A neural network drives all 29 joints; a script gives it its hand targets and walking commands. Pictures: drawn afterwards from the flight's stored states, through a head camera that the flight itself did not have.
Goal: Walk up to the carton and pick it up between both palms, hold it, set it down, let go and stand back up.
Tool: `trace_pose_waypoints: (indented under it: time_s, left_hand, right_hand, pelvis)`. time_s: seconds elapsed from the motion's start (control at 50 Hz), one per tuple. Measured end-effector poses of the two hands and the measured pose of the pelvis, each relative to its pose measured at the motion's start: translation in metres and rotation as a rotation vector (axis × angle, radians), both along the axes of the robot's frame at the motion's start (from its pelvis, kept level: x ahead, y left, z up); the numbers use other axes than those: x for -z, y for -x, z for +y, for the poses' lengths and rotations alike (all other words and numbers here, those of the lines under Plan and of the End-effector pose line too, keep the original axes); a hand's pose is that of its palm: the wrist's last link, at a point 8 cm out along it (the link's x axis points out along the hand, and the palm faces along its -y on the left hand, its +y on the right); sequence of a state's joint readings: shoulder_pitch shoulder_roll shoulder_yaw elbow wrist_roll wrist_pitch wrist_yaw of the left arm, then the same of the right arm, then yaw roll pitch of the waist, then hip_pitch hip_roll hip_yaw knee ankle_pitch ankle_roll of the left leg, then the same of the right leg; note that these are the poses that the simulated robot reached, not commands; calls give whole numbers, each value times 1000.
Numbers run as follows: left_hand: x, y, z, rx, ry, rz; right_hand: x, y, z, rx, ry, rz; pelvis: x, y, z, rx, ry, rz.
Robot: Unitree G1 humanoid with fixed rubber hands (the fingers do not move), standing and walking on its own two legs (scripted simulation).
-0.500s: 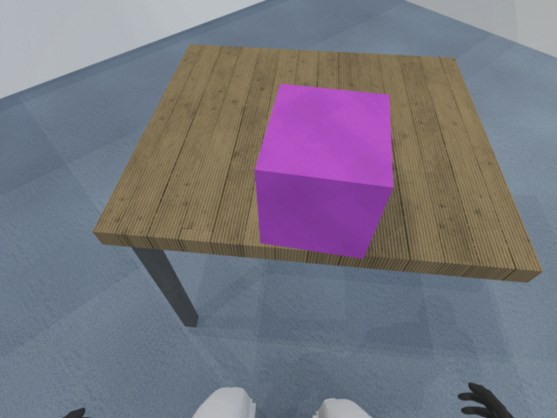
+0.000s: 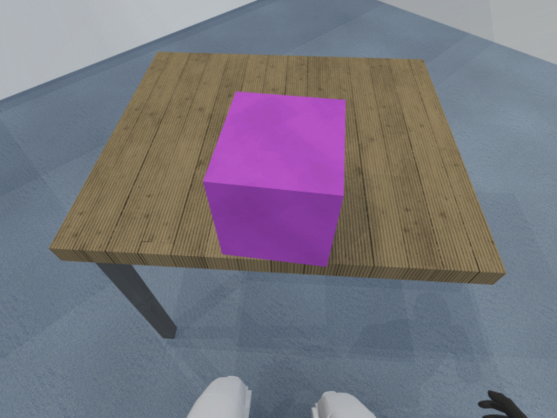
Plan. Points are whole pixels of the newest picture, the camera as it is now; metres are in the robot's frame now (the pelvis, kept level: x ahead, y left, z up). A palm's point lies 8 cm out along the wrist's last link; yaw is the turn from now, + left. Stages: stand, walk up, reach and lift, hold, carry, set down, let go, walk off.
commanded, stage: walk up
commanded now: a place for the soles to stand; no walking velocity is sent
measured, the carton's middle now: (281, 179) +0.48 +0.03 +0.02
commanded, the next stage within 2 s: reach and lift in 1.10 s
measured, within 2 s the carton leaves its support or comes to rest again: neither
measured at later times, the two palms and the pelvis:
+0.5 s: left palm out of the picture +0.08 +0.30 -0.09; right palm out of the picture +0.12 -0.32 -0.09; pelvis +0.01 -0.01 +0.00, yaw +0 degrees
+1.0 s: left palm out of the picture +0.09 +0.31 -0.09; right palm out of the picture +0.14 -0.31 -0.09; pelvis +0.01 +0.00 +0.00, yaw +0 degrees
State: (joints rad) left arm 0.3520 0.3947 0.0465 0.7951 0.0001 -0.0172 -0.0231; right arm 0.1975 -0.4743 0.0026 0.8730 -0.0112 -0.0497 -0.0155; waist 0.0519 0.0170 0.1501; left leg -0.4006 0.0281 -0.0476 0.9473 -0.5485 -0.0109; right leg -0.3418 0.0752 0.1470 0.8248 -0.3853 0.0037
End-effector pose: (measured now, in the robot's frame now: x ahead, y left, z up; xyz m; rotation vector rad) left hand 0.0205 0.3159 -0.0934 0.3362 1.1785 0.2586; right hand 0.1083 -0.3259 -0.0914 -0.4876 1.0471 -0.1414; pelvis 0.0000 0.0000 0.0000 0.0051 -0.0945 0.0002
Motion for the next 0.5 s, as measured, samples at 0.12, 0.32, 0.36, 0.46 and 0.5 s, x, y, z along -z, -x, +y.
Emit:
trace_pose_waypoints:
  time_s: [0.12, 0.32, 0.36, 0.46, 0.5]
  left_hand:
    - [-1, -26, 8, 8, -7, -44]
    - [-1, -45, -9, 41, 0, -87]
    - [-1, -45, -10, 40, 6, -82]
    - [-2, -57, -10, 46, 3, -93]
    - [-4, -60, -12, 50, -2, -100]
  right_hand:
    - [8, 0, 26, 7, -48, -7]
    - [3, -2, 12, 23, -46, 0]
    - [2, -7, 10, 16, -38, -4]
    - [0, -13, 11, 9, -39, -16]
    - [1, -14, 8, 10, -41, -18]
  pelvis:
    - [0, 0, 9, 1, 10, 0]
    - [-2, -2, -9, 5, -8, 16]
    - [-3, -3, -6, 4, -5, 20]
    - [-3, -5, -7, 3, -6, 24]
    - [-3, -5, -10, 5, -8, 23]
